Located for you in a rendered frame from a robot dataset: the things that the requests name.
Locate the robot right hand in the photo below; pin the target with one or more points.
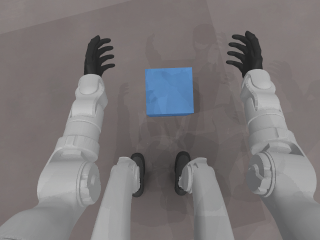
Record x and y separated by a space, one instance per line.
252 58

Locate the left robot shin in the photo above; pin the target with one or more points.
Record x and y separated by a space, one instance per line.
125 160

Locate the robot right forearm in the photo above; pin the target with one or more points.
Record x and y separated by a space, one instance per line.
264 117

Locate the right robot shin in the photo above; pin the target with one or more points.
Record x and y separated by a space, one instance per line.
196 160

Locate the robot shin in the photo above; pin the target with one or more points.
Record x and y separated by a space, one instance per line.
196 160
125 160

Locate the right robot upper arm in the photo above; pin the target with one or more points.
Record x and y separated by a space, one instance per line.
286 184

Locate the robot left hand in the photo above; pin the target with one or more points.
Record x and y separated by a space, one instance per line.
93 61

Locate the left robot upper arm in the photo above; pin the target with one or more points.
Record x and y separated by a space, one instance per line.
65 189

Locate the robot left forearm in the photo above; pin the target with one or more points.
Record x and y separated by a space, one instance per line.
83 127

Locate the carton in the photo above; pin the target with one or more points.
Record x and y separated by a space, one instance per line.
169 92

